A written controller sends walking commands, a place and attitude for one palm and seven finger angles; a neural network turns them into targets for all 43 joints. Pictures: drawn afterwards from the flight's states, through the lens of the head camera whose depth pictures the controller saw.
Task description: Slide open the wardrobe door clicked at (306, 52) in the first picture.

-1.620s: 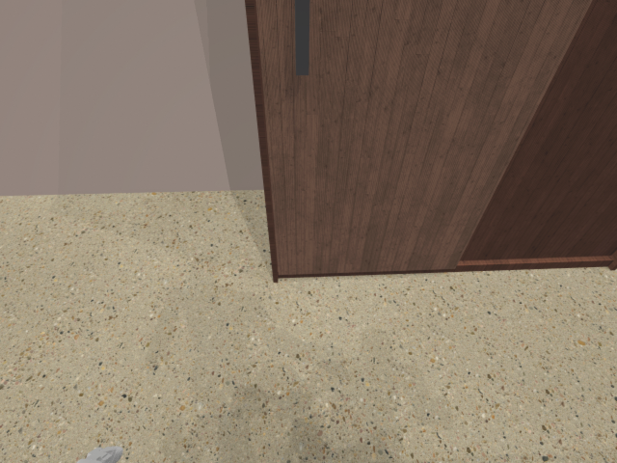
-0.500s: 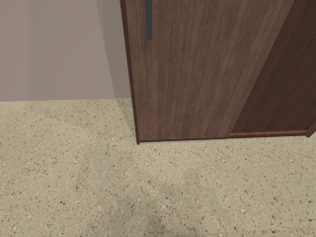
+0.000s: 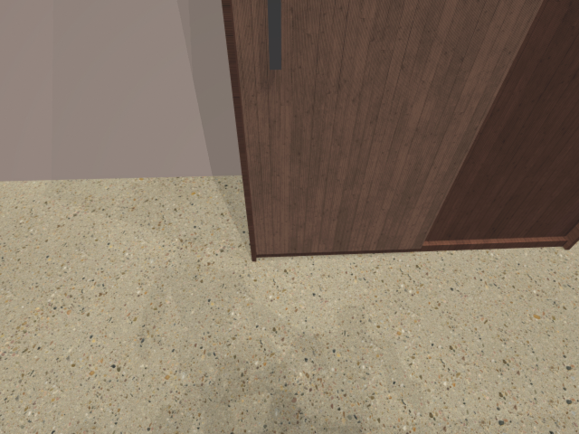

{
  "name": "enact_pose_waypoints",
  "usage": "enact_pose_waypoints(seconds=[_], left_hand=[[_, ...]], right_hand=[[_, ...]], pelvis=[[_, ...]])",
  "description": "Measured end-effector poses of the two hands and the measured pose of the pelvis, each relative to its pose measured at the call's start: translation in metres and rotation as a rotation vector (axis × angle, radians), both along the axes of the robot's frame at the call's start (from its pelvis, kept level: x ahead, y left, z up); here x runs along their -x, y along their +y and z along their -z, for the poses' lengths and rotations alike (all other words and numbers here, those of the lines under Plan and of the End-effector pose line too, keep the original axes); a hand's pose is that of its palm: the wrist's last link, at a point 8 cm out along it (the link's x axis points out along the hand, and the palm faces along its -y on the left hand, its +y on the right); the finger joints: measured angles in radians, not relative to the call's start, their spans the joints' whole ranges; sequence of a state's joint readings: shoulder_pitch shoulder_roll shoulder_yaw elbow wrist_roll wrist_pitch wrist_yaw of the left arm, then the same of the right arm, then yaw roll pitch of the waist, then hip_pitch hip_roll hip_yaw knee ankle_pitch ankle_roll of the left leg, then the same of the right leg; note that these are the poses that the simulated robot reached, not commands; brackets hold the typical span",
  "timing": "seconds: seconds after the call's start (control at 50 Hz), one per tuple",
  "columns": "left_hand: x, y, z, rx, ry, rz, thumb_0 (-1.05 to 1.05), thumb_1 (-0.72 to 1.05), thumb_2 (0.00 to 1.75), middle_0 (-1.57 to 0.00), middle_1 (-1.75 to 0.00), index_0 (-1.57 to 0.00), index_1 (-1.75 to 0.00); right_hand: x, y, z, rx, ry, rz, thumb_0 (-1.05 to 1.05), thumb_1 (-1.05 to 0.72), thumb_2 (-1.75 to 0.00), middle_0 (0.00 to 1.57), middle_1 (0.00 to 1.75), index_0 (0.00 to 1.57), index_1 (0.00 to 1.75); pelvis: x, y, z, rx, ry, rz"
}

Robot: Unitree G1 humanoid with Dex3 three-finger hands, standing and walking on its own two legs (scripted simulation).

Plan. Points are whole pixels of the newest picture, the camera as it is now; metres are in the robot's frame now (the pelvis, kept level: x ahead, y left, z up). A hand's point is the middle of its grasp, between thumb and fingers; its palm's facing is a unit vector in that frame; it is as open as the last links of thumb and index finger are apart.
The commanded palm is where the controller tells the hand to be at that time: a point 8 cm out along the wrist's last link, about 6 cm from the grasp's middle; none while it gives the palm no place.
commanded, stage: take the last steps up to it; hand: left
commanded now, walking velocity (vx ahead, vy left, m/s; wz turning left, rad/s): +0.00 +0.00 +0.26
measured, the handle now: (274, 19) +0.88 +0.09 +0.19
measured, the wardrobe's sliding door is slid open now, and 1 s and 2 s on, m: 0.00 0.00 0.00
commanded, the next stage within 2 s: come to a stop and stand still in 1.16 s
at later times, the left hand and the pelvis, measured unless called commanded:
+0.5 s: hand out of the picture +0.01 +0.15 -0.19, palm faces +0.11 -0.98 -0.19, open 7.4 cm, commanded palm none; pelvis +0.08 -0.02 -0.02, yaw +3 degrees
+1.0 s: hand (202, 352) +0.29 +0.18 -0.18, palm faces +0.07 -0.99 -0.16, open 7.4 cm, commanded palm none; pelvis +0.25 +0.00 -0.01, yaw +1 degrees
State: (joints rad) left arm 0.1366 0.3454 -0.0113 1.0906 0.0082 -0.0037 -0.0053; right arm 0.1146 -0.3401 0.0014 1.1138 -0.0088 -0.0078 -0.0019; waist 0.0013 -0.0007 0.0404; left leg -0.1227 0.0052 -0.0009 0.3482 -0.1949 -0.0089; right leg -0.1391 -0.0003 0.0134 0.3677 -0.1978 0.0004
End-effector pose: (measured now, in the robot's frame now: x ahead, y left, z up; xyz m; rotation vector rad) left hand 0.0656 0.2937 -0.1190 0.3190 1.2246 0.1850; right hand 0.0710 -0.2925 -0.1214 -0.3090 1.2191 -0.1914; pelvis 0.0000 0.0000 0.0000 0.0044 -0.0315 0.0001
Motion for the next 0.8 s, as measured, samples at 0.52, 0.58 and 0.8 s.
enact_pose_waypoints(seconds=[0.52,0.58,0.8], left_hand=[[0.067,-0.102,0.038,0.172,0.25,-0.226,0.0,0.91,0.9,-0.2,-0.3,-0.2,-0.3],[0.083,-0.116,0.032,0.198,0.348,-0.261,0.0,0.91,0.9,-0.2,-0.3,-0.2,-0.3],[0.023,-0.097,0.049,0.256,0.486,-0.251,0.0,0.91,0.9,-0.2,-0.3,-0.2,-0.3]], right_hand=[[-0.007,0.044,0.041,-0.145,0.24,0.038,0.01,-0.91,-0.89,0.2,0.3,0.2,0.3],[-0.055,0.048,0.038,-0.143,0.184,0.017,0.01,-0.91,-0.89,0.2,0.3,0.2,0.3],[-0.214,0.082,0.03,-0.12,-0.117,-0.007,0.01,-0.91,-0.89,0.19,0.3,0.2,0.3]], pelvis=[[-0.087,-0.022,0.018,0.01,0.038,-0.051],[-0.106,-0.017,0.016,0.009,0.043,-0.052],[-0.187,0.011,0.03,0.006,0.015,-0.002]])
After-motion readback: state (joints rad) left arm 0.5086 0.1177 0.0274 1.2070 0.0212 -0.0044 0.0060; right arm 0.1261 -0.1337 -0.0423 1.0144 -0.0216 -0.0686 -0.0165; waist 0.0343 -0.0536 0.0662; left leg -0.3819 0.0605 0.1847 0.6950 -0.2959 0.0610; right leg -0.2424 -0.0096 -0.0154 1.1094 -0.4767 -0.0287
